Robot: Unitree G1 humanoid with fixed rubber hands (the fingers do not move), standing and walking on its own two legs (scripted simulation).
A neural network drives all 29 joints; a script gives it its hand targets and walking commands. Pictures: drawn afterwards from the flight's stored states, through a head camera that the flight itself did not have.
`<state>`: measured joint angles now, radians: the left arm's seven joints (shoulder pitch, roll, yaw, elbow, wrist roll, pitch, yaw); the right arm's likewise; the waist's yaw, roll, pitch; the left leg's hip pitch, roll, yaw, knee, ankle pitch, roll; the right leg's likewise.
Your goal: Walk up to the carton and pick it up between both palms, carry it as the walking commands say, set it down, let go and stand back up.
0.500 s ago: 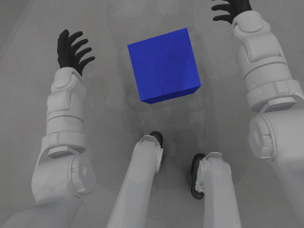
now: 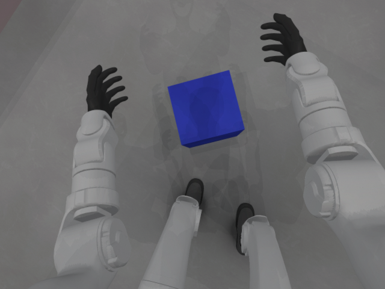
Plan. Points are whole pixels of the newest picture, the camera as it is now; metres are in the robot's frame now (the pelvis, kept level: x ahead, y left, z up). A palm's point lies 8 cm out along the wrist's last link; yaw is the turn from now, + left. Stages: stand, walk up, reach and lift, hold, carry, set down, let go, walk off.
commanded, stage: set down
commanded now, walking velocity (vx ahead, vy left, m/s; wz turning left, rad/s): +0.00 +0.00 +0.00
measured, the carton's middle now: (206, 114) +0.50 +0.11 -0.54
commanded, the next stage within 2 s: let go in 0.02 s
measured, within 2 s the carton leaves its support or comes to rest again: neither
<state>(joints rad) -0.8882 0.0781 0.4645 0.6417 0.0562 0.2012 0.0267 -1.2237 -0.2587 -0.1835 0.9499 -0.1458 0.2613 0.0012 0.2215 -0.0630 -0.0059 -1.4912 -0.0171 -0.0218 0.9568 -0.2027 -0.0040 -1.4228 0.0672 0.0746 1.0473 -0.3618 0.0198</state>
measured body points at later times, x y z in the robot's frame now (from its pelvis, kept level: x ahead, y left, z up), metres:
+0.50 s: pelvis +0.05 +0.01 +0.08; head +0.22 +0.01 +0.50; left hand +0.28 +0.26 -0.01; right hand +0.39 -0.14 -0.02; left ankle +0.10 +0.11 -0.63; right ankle +0.04 -0.12 -0.63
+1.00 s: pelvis +0.10 -0.01 +0.10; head +0.13 -0.01 +0.55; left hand +0.26 +0.23 +0.02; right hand +0.28 -0.24 +0.02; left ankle +0.10 +0.11 -0.63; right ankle +0.04 -0.12 -0.63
